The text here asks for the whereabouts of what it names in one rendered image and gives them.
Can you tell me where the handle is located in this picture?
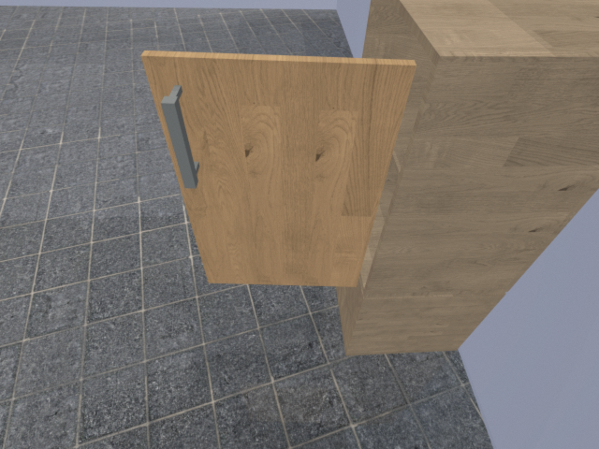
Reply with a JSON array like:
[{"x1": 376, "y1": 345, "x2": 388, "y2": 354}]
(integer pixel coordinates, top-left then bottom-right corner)
[{"x1": 161, "y1": 85, "x2": 199, "y2": 189}]

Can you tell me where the cupboard door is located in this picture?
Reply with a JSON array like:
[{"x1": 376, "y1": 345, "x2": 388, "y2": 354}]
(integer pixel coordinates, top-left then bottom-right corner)
[{"x1": 141, "y1": 51, "x2": 416, "y2": 287}]

